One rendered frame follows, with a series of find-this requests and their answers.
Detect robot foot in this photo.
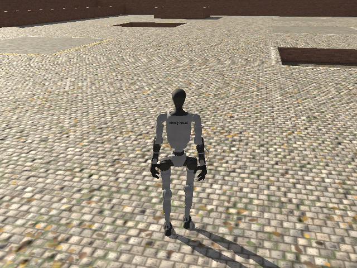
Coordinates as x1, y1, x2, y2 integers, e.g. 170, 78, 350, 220
163, 222, 172, 236
183, 215, 191, 229

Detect right robot forearm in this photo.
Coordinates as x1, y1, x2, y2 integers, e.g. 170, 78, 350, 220
196, 137, 206, 166

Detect right robot hand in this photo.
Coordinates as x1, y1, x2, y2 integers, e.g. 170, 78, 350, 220
194, 165, 207, 181

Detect left robot hand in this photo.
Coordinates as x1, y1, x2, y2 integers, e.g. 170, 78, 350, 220
150, 163, 163, 179

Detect robot left upper arm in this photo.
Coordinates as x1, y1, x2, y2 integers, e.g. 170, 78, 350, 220
155, 113, 167, 144

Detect robot right foot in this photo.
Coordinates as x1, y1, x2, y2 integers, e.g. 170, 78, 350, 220
183, 215, 191, 229

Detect robot left foot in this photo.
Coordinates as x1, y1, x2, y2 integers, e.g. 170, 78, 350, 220
163, 222, 172, 236

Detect robot right upper arm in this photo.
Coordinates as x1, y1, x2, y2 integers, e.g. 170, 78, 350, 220
190, 113, 202, 145

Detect left robot forearm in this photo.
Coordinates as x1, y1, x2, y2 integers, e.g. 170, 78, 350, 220
151, 137, 161, 164

